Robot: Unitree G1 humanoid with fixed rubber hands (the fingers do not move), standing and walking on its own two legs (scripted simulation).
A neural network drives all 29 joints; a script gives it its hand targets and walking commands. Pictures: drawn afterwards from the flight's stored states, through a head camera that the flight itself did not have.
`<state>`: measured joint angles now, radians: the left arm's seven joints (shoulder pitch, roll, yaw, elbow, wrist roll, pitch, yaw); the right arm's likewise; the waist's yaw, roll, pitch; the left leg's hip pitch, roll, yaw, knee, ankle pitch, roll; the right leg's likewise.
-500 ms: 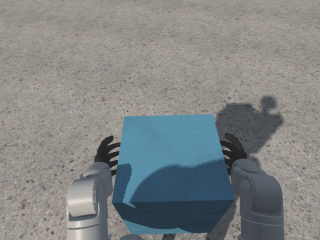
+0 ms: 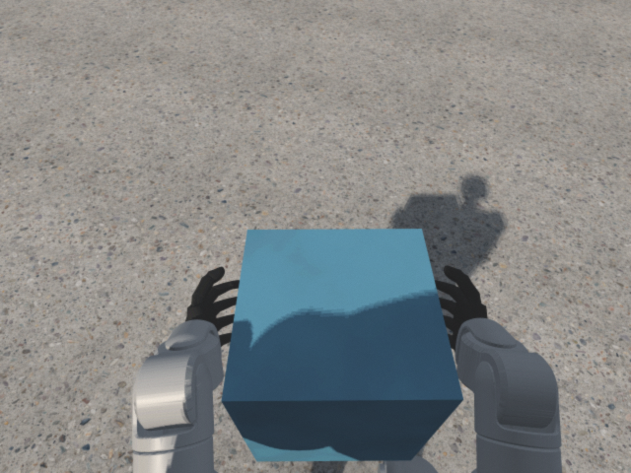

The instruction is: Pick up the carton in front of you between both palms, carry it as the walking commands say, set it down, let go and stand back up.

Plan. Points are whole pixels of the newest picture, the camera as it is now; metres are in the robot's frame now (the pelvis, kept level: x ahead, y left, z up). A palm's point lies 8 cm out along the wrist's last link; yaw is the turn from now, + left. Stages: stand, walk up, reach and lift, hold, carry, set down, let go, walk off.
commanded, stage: carry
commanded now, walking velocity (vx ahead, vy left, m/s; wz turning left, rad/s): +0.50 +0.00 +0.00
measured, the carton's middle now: (334, 352) +0.27 +0.00 -0.01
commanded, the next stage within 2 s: none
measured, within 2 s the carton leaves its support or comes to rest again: neither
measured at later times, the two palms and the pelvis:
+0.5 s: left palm (251, 139) +0.59 +0.12 +0.07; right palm (428, 137) +0.62 -0.17 +0.06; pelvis +0.34 -0.04 +0.00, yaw +3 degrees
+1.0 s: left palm (242, 57) +0.87 +0.17 +0.06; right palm (385, 56) +0.88 -0.13 +0.07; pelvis +0.60 +0.01 -0.01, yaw +1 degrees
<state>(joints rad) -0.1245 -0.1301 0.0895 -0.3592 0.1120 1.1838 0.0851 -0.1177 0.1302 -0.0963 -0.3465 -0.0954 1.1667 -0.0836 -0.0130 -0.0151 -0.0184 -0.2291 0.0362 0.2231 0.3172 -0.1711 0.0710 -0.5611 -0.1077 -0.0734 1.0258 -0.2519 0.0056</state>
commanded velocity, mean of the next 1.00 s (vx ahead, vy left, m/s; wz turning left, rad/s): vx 0.27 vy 0.00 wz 0.00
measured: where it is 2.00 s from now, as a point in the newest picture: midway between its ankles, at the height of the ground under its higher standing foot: (317, 332)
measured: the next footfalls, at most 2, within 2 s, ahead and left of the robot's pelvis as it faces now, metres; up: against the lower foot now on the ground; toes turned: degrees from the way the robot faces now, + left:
right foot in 0.28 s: +0.39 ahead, -0.12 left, +0.00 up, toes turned -9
left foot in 0.74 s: +0.69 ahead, +0.09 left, +0.00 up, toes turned +1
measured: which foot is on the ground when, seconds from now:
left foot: down 0.00-0.30, up 0.32-0.72, down 0.74-1.00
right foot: up 0.00-0.26, down 0.28-0.74, up 0.76-1.00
